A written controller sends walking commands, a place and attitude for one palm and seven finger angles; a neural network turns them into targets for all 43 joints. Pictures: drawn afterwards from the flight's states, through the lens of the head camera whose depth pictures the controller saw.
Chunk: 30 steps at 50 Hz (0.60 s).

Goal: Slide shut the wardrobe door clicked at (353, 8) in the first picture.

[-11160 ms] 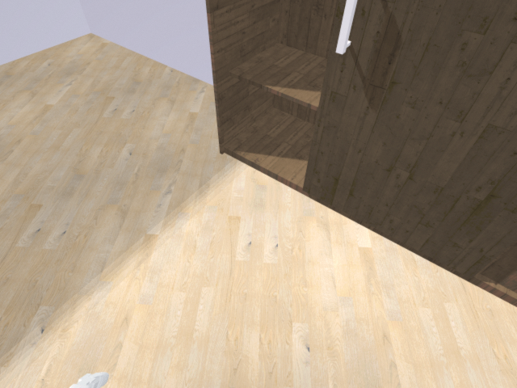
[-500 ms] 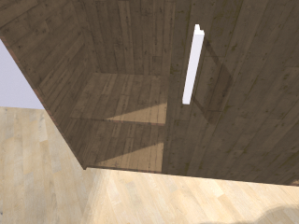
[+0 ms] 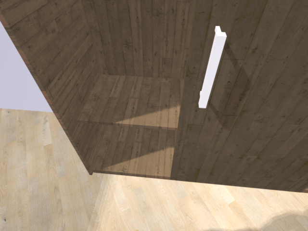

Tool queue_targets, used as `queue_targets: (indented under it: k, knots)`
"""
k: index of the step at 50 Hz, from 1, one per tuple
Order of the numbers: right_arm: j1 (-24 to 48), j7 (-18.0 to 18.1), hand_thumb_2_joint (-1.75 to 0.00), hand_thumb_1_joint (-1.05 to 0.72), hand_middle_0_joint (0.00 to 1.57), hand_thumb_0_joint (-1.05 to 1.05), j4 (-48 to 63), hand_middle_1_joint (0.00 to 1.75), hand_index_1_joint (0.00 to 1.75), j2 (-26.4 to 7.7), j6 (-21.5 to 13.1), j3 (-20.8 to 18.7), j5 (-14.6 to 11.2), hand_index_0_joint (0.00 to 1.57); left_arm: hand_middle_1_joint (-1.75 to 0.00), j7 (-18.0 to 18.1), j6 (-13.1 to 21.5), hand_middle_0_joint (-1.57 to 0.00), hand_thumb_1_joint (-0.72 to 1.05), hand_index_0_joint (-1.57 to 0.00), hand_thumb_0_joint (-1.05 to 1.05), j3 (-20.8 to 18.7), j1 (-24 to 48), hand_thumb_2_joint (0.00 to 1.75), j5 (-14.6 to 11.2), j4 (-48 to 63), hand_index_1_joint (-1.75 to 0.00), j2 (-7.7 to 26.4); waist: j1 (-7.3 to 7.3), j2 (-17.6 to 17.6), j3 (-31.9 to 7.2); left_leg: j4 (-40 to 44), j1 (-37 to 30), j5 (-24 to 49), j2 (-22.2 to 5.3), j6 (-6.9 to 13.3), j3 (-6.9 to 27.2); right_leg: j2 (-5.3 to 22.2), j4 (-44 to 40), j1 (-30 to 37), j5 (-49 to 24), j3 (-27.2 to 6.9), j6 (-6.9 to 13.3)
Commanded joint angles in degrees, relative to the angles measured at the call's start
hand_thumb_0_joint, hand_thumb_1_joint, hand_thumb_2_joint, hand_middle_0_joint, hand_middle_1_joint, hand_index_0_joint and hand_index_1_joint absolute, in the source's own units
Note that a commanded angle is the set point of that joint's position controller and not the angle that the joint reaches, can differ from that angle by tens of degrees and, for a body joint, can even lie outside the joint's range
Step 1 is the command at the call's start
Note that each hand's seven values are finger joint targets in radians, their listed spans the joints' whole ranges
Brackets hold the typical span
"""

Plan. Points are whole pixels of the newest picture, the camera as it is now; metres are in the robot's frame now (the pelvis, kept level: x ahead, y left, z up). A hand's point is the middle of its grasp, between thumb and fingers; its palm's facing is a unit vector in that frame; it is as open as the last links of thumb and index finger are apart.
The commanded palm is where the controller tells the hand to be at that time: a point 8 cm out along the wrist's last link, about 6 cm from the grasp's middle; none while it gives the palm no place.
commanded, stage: look again from close up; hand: right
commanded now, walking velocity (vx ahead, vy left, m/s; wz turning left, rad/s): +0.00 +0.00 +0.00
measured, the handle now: (209, 71) +0.54 -0.13 +0.15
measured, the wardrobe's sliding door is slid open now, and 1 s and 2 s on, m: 0.54 0.54 0.54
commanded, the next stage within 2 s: raise the hand with hooked fingers in 0.90 s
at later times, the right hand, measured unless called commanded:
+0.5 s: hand out of the picture -0.01 -0.14 -0.18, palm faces +0.04 +0.99 -0.15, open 7.4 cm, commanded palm none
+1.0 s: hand out of the picture +0.00 -0.15 -0.18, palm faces +0.04 +0.99 -0.16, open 7.4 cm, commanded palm +0.12 -0.20 -0.07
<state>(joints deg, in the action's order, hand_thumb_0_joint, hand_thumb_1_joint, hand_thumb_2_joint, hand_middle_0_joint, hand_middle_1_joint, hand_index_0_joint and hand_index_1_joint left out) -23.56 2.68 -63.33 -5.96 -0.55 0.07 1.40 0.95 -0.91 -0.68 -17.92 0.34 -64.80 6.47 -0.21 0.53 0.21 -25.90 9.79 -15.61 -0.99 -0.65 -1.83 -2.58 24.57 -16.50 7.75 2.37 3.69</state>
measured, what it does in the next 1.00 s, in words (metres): stands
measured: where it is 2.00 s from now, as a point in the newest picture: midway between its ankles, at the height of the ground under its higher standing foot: outside the picture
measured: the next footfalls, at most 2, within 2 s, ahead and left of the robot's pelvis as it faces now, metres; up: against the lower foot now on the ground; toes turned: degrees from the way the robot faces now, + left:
none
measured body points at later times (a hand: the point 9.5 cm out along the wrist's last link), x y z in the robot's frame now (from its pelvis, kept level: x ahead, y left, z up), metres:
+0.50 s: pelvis +0.02 +0.01 +0.00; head +0.03 +0.00 +0.45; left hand +0.01 +0.22 -0.16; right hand -0.01 -0.19 -0.16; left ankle -0.02 +0.13 -0.74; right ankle +0.06 -0.08 -0.74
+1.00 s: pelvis +0.03 +0.01 +0.00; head +0.05 +0.00 +0.45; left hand +0.03 +0.23 -0.16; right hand +0.00 -0.20 -0.16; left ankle -0.02 +0.13 -0.74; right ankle +0.06 -0.08 -0.74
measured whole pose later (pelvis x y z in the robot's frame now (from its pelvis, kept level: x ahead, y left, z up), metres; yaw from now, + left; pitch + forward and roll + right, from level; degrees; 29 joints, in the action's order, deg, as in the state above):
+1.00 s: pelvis +0.03 +0.01 +0.00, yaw +0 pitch -1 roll +0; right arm -19.8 2.4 -63.7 -7.2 -0.5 0.0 1.1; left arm 1.5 -0.1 0.2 -15.8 0.4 -65.3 7.8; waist 0.0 1.1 1.9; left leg -23.5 5.5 -17.4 -1.1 -0.2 -2.2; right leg -2.9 23.8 -13.1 10.2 1.9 3.1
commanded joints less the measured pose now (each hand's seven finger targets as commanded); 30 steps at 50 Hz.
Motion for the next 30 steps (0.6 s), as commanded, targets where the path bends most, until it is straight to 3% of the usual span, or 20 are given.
queue_targets:
  k: [1, 11, 16, 30]
  knots:
    - [-5.5, 0.4, -0.90, -0.90, 0.20, 0.00, 0.7, 0.30, 0.30, -4.5, -0.7, -0.8, -0.2, 0.20, -0.30, 0.5, 1.1, -0.20, 0.90, -0.20, 0.00, -0.5, -3.6, 0.90, 0.1, 1.7, -0.30, 5.2, 0.07, -0.5, 5.3, 6.6, 5.7, -2.1, -4.2, 2.6, 5.3, 6.9, -6.1, 1.2, 8.4, -8.9, -1.3]
    - [-4.4, 0.4, -0.90, -0.90, 0.20, 0.00, 0.8, 0.30, 0.30, -4.6, -0.9, -0.8, -0.4, 0.20, -0.30, 0.7, 1.4, -0.20, 0.90, -0.20, 0.00, -0.3, -3.2, 0.90, 0.0, 1.3, -0.30, 4.9, 0.23, 0.2, 4.2, 6.4, 3.9, 2.0, -4.6, 2.5, 5.1, 6.9, -3.8, 2.8, 1.7, -7.9, -1.3]
    - [-3.8, 0.4, -0.90, -0.90, 0.20, 0.00, 0.8, 0.30, 0.30, -4.7, -0.7, -0.8, -0.4, 0.20, -0.30, 0.8, 1.5, -0.20, 0.90, -0.20, 0.00, -0.2, -2.9, 0.90, 0.0, 1.3, -0.30, 5.3, 0.34, -0.9, 5.1, 6.1, 3.4, 2.3, -4.3, 2.4, 4.5, 7.3, -4.5, 2.6, 1.7, -8.3, -1.2]
    - [-2.6, 0.2, -0.90, -0.90, 0.20, 0.00, 0.8, 0.30, 0.30, -5.4, -0.7, -0.8, -0.4, 0.20, -0.30, 0.8, 1.5, -0.20, 0.90, -0.20, 0.00, 0.0, -1.9, 0.90, 0.1, 1.4, -0.30, 6.3, 0.40, 0.0, 3.9, 6.7, 1.8, 4.2, -4.7, 2.3, 4.4, 7.3, -4.1, 4.6, -1.7, -8.1, -1.2]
